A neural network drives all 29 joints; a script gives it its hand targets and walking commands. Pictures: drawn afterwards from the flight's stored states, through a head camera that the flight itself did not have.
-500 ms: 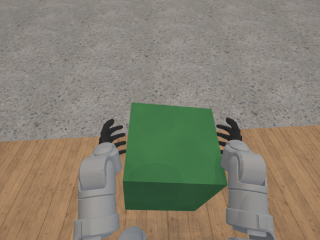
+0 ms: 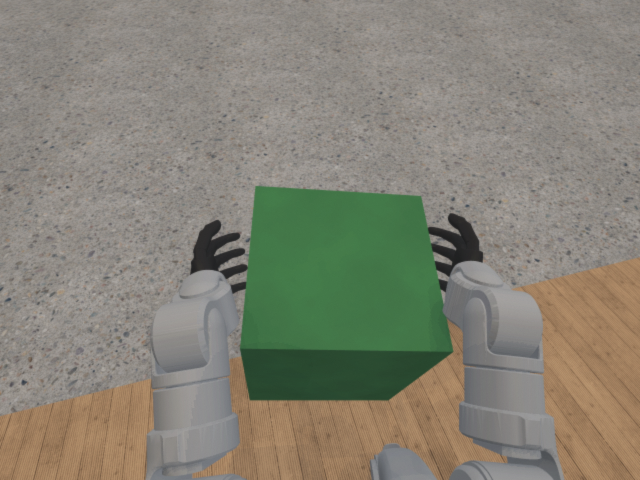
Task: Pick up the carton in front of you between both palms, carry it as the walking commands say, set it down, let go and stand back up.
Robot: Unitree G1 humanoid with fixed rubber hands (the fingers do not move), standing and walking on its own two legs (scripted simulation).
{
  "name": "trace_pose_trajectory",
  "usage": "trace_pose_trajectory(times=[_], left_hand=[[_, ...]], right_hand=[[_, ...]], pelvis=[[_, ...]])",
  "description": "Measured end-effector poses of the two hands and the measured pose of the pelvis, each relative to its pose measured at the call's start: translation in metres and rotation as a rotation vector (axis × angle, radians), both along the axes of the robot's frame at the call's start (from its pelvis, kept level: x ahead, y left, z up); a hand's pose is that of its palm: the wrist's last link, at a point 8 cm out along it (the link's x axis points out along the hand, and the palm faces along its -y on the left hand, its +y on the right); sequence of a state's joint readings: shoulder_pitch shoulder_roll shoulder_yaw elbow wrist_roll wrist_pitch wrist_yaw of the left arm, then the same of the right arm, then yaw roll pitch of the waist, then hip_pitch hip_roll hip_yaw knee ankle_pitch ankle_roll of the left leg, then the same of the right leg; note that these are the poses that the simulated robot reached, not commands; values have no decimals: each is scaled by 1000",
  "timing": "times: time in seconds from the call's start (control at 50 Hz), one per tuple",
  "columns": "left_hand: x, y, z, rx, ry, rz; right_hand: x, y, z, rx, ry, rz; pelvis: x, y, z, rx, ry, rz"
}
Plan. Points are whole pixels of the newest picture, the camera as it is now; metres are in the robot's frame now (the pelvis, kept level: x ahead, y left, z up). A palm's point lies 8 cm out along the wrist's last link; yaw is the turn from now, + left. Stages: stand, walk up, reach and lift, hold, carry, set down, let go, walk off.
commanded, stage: carry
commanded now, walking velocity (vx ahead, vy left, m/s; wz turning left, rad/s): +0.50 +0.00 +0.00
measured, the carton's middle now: (329, 305) +0.35 -0.02 +0.00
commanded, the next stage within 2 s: none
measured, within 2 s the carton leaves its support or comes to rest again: neither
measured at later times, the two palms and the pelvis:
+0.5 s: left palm (223, 149) +0.64 +0.14 +0.05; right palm (387, 136) +0.67 -0.16 +0.04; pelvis +0.33 -0.03 -0.03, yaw +2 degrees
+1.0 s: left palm (254, 68) +1.00 +0.10 +0.01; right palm (374, 66) +1.01 -0.20 +0.00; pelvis +0.67 -0.03 -0.11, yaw +0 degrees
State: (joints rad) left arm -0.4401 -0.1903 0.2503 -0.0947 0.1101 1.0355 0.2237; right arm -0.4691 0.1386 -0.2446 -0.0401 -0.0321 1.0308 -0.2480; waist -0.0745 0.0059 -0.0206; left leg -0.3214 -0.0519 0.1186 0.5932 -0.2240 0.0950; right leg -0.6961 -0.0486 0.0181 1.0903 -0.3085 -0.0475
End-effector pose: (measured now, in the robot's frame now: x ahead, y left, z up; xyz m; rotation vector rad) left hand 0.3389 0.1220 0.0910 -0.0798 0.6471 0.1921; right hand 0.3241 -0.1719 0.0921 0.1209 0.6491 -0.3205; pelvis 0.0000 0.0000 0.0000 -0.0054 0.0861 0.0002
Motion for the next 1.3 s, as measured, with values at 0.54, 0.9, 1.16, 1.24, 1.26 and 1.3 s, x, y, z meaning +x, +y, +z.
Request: trace_pose_trajectory(times=[0.54,0.9,1.16,1.24,1.26,1.3], left_hand=[[337,20,-35,31,-40,144],[588,-8,-74,36,-7,-4],[729,-20,-113,55,85,140],[775,-18,-96,53,24,180],[789,-19,-91,52,7,180],[819,-23,-84,56,-23,165]], right_hand=[[378,18,-46,-29,-32,87],[590,-9,-84,11,1,0],[779,-19,-125,-3,84,128],[826,-16,-118,12,35,118],[839,-17,-115,9,19,107],[864,-22,-108,-5,-10,88]], pelvis=[[360,-23,-40,13,26,33],[595,-10,-79,20,23,7],[759,-62,-92,72,45,35],[802,-68,-86,82,37,24],[814,-68,-85,79,34,26],[841,-67,-86,70,31,28]])
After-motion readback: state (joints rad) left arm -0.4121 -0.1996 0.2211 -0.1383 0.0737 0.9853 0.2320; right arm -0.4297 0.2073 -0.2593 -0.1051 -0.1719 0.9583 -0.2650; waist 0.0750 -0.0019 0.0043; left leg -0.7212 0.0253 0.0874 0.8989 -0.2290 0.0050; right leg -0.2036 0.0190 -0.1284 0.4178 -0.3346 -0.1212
